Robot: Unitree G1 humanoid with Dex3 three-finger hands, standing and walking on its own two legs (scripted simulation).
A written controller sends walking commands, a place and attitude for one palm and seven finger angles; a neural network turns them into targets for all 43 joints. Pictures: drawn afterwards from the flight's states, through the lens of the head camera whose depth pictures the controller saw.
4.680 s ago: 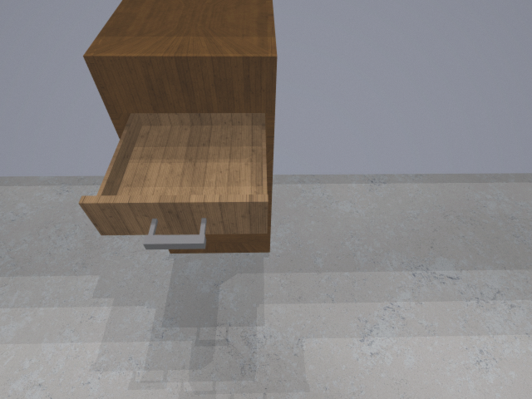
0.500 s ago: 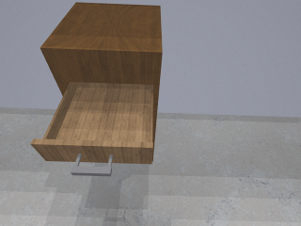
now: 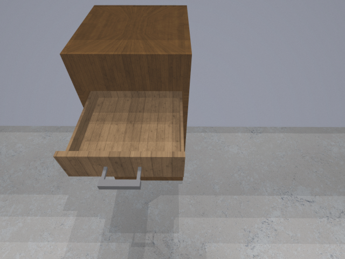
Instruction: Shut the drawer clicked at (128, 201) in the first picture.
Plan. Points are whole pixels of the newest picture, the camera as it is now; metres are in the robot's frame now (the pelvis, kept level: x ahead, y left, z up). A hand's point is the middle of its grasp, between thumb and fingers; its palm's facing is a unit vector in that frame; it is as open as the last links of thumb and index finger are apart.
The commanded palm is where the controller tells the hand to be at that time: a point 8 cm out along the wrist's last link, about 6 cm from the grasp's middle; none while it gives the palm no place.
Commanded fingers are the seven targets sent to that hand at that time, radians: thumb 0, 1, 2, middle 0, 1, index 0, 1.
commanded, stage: come to a stop and stand still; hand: left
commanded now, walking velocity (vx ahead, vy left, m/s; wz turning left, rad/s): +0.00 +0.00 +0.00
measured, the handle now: (121, 177) +0.36 +0.18 -0.10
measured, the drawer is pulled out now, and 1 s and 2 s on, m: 0.30 0.30 0.30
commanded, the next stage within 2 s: look again from close up in 0.16 s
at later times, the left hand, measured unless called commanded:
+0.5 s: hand out of the picture +0.01 +0.16 -0.17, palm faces +0.02 -0.98 -0.19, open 7.3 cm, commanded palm none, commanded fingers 0.00 0.90 0.90 -0.20 -0.30 -0.20 -0.30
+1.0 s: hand out of the picture +0.13 +0.18 -0.08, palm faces +0.26 -0.95 -0.20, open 7.1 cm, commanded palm +0.10 +0.20 -0.06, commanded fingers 0.00 0.90 0.90 -0.36 -0.47 -0.36 -0.47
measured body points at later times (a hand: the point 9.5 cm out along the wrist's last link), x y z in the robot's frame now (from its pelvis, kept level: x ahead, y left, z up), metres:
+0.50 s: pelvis +0.02 -0.01 +0.00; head +0.03 -0.01 +0.45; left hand +0.01 +0.21 -0.16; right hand +0.01 -0.22 -0.16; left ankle -0.02 +0.08 -0.74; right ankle +0.01 -0.14 -0.74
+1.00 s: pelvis +0.01 -0.02 +0.00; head +0.01 -0.03 +0.45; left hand +0.11 +0.22 -0.07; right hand +0.06 -0.26 -0.14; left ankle -0.02 +0.08 -0.74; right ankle +0.01 -0.14 -0.74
